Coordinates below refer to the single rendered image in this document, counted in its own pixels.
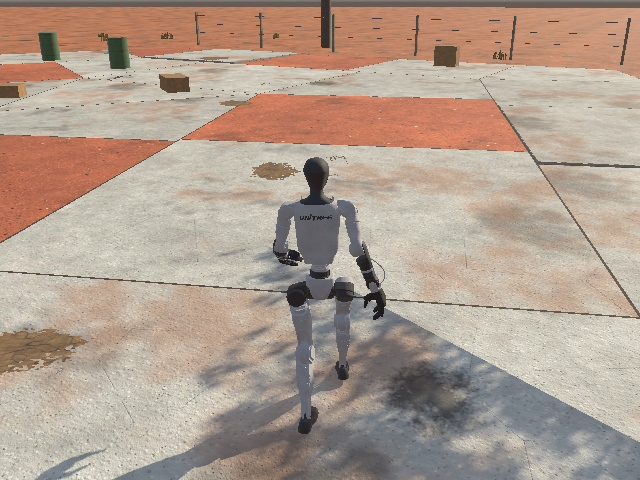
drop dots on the robot left forearm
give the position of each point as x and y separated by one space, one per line
281 256

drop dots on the robot head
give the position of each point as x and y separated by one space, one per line
316 171

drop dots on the robot right hand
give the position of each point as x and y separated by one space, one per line
380 298

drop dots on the robot left hand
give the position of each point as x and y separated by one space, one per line
294 255

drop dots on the robot right forearm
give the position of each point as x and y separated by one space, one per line
367 270

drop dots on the robot left upper arm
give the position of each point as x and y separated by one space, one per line
285 213

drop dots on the robot right upper arm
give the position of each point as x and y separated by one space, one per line
348 210

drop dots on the left robot thigh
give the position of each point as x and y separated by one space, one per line
301 317

